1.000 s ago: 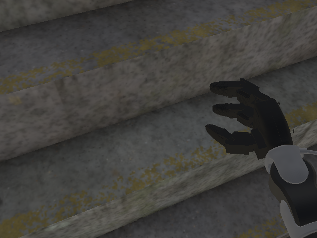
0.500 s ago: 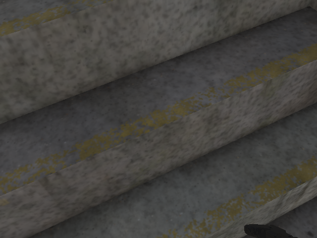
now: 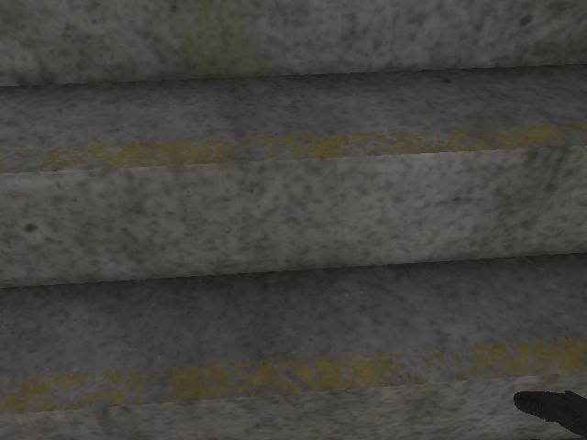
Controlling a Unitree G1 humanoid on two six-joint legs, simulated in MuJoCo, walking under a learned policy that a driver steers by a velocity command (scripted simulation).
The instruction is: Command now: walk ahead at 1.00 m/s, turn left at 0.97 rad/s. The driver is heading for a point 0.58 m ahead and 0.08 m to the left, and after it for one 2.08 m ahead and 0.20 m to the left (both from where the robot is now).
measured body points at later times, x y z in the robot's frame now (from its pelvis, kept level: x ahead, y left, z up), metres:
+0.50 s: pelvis +0.09 +0.07 +0.03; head +0.15 +0.08 +0.48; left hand +0.38 +0.32 +0.08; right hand +0.19 -0.18 -0.10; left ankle +0.00 +0.12 -0.70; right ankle +0.06 -0.04 -0.28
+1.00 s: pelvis +0.07 +0.06 +0.08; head +0.17 +0.09 +0.52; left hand +0.19 +0.34 -0.07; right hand +0.34 -0.13 +0.04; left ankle +0.07 +0.19 -0.48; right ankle +0.03 -0.05 -0.65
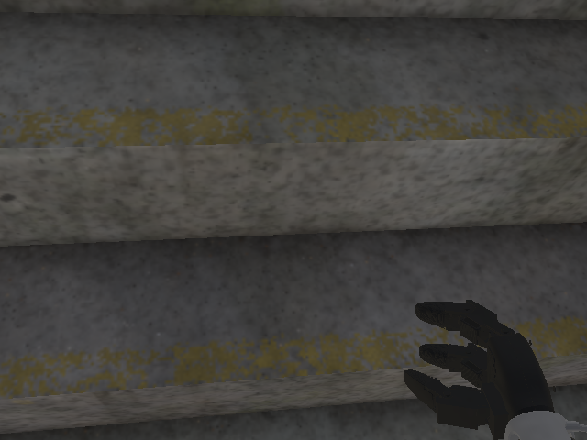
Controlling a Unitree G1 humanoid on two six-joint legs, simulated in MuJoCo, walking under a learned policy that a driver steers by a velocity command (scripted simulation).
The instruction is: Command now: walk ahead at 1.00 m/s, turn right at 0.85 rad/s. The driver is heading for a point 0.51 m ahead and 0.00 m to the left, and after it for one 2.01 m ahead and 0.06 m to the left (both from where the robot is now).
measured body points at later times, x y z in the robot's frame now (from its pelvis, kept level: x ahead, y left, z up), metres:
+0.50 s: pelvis -0.07 +0.02 -0.05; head -0.08 +0.01 +0.40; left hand +0.05 +0.26 -0.17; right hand +0.15 -0.24 -0.08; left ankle -0.09 +0.09 -0.77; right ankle -0.12 -0.07 -0.75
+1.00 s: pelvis -0.07 -0.06 -0.09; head -0.05 -0.05 +0.36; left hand +0.25 +0.06 -0.13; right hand -0.06 -0.35 -0.18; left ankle -0.13 +0.10 -0.78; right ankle -0.09 -0.19 -0.66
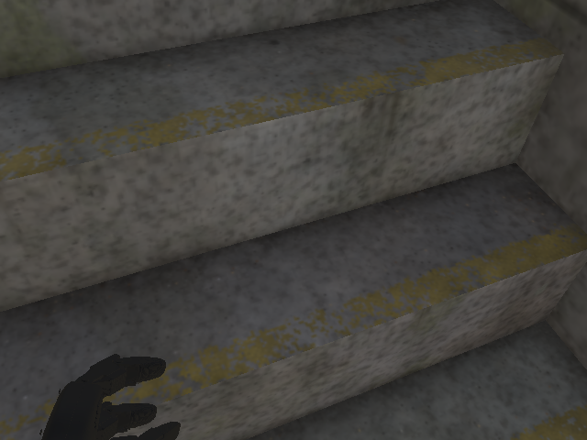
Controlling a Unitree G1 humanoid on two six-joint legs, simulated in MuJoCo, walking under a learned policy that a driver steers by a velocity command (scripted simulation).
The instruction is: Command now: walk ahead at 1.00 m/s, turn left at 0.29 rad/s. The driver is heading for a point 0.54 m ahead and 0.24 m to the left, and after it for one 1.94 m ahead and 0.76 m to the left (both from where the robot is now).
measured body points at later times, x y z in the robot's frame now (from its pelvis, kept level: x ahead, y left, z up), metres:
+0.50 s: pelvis +0.15 -0.05 +0.07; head +0.20 -0.07 +0.52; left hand +0.03 +0.16 -0.06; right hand +0.49 -0.09 +0.03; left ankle +0.22 +0.06 -0.42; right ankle +0.10 -0.16 -0.69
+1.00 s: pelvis +0.24 -0.01 +0.29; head +0.27 +0.02 +0.74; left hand +0.47 +0.27 +0.32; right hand +0.34 -0.24 +0.15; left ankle +0.24 +0.03 -0.45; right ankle +0.30 -0.10 -0.38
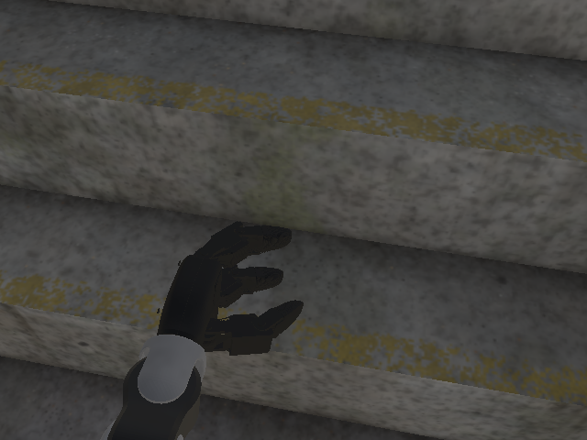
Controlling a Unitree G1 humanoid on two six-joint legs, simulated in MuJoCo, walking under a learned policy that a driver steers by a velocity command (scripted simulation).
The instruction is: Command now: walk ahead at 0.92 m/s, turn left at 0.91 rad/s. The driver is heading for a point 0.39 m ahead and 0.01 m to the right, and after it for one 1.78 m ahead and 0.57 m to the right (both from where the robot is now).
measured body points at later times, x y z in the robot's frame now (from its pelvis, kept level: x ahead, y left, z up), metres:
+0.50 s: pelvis +0.10 +0.03 +0.00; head +0.13 +0.04 +0.45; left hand +0.14 +0.31 -0.12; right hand +0.33 -0.13 -0.09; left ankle +0.13 +0.18 -0.73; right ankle -0.05 -0.15 -0.51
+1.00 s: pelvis +0.00 -0.02 -0.01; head -0.02 -0.02 +0.43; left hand -0.04 +0.20 -0.16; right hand +0.17 -0.20 -0.14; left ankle +0.07 +0.15 -0.74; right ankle +0.00 -0.13 -0.74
